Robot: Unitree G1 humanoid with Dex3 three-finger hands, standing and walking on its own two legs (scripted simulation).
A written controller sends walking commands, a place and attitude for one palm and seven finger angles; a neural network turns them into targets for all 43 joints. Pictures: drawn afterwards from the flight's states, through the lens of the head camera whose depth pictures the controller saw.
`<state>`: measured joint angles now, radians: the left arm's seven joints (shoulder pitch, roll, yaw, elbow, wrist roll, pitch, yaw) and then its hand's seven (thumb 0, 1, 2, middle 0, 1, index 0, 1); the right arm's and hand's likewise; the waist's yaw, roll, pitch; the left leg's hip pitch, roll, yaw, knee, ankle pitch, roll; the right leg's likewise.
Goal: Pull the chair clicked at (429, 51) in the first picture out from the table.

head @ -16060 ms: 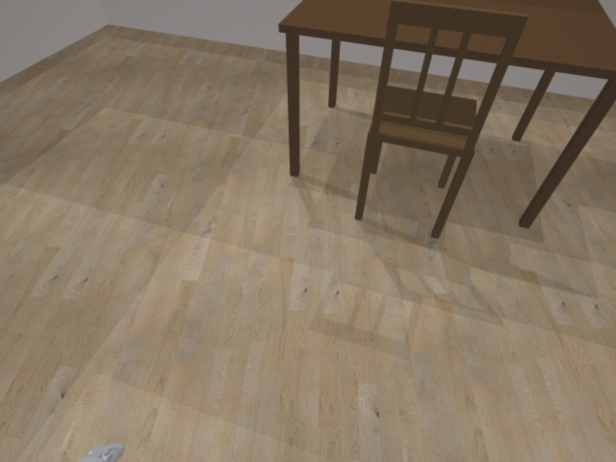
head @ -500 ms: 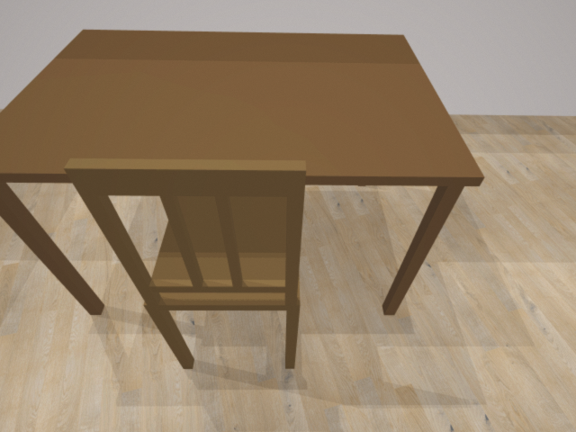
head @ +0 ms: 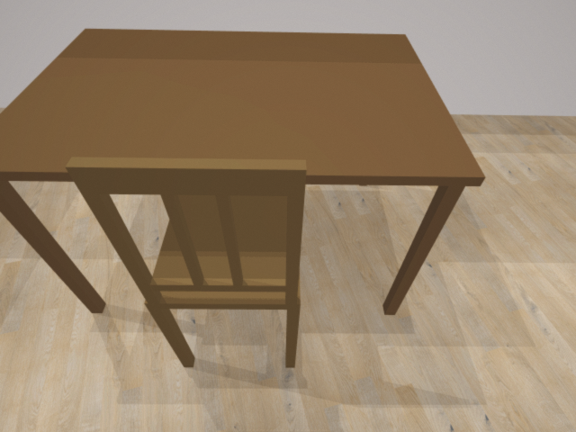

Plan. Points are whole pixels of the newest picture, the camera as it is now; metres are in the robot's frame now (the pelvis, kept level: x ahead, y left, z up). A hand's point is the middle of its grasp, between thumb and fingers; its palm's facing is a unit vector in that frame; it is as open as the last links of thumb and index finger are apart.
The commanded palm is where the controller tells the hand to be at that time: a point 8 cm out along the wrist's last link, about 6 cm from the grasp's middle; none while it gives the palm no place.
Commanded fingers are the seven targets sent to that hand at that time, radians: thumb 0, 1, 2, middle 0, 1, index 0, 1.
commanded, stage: raise the hand toward the chair's back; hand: left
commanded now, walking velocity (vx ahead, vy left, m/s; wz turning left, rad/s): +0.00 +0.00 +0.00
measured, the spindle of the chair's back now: (185, 243) +0.46 +0.24 -0.08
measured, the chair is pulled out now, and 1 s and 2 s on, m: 0.00 0.00 0.00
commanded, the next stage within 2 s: none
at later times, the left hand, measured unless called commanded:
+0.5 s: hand out of the picture +0.11 +0.17 -0.08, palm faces +0.15 -0.99 -0.02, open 9.9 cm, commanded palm +0.11 +0.23 -0.06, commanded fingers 0.00 0.29 0.64 -0.14 -0.20 -0.14 -0.20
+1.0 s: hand (149, 414) +0.15 +0.20 -0.06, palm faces +0.05 -1.00 -0.03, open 14.3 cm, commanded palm +0.13 +0.26 -0.05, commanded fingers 0.00 -0.29 0.39 -0.08 -0.11 -0.08 -0.11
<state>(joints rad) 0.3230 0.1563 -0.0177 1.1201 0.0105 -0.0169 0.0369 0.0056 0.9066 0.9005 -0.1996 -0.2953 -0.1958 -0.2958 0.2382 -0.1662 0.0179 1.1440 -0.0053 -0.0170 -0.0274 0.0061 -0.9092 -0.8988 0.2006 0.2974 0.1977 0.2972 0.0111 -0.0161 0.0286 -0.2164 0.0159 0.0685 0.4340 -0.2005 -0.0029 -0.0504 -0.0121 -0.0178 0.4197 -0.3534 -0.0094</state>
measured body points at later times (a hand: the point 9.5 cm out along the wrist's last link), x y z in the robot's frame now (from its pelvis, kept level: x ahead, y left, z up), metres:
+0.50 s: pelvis -0.07 -0.01 -0.11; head -0.02 +0.00 +0.34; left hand +0.10 +0.23 -0.07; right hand +0.17 -0.25 -0.14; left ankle +0.02 +0.12 -0.74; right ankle -0.08 -0.11 -0.74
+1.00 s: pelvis -0.07 +0.01 -0.10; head -0.01 +0.02 +0.35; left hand +0.15 +0.26 -0.05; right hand +0.08 -0.24 -0.19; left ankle +0.02 +0.12 -0.74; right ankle -0.08 -0.11 -0.74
